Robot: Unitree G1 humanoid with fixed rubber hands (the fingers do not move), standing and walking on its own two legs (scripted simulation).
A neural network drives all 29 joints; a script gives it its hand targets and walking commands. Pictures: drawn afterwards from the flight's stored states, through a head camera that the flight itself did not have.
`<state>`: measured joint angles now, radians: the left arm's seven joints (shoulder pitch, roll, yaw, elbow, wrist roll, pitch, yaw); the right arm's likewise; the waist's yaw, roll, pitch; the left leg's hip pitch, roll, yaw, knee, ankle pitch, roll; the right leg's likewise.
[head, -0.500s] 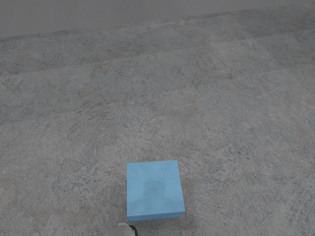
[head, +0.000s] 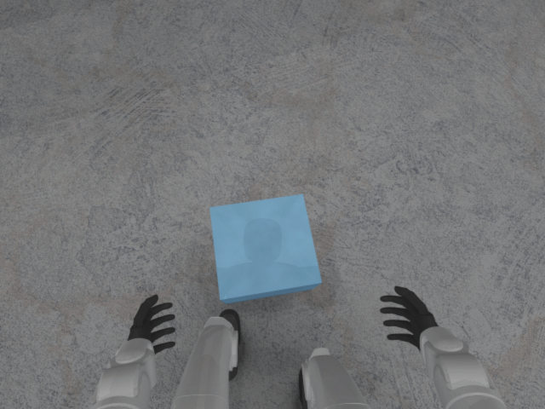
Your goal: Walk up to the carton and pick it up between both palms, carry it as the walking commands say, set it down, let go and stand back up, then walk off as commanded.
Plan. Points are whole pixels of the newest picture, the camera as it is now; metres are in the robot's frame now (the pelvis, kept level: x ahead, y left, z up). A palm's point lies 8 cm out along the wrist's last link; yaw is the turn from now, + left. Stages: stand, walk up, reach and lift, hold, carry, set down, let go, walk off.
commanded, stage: reach and lift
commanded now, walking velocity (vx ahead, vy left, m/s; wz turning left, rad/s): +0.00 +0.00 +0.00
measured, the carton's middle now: (263, 250) +0.45 +0.03 -0.61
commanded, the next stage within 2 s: none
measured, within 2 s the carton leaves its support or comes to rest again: neither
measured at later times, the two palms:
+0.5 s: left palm (137, 285) +0.28 +0.24 -0.15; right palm (404, 240) +0.37 -0.21 -0.12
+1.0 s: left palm (147, 225) +0.40 +0.26 -0.20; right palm (379, 182) +0.50 -0.20 -0.18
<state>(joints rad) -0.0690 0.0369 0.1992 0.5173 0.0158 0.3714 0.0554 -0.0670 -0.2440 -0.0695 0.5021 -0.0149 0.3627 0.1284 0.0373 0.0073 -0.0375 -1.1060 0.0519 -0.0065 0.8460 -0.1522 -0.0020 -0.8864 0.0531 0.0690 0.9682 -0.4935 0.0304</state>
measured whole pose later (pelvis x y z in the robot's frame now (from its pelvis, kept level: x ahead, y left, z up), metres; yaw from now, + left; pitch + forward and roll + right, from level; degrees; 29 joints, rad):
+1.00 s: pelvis -0.02 -0.01 -0.08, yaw -1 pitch +45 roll -3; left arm -0.90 0.21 0.38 0.81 -0.05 0.15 0.07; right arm -1.09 -0.44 -0.18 1.01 0.07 0.14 0.14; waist 0.11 -0.02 -0.07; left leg -1.70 0.03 -0.06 1.07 -0.16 -0.03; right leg -1.49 0.07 0.04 1.26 -0.55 0.03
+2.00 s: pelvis -0.15 +0.01 -0.30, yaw -4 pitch +28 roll -2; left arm -1.50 0.29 0.24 0.95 -0.19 0.28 0.20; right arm -1.67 -0.60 -0.06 1.19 0.11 0.26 0.08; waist 0.20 0.00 0.45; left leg -2.21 -0.02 -0.09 1.82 -0.38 -0.08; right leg -2.04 -0.03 0.04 2.11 -0.65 0.04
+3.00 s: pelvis +0.00 -0.01 -0.30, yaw -14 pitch +55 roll +0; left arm -1.01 0.30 0.36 0.92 -0.30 -0.07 0.00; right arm -1.21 -0.35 0.17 0.94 0.10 0.03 -0.08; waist 0.22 0.01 0.12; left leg -2.45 0.04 -0.14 2.04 -0.43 -0.11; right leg -2.30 0.03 0.12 2.20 -0.67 0.09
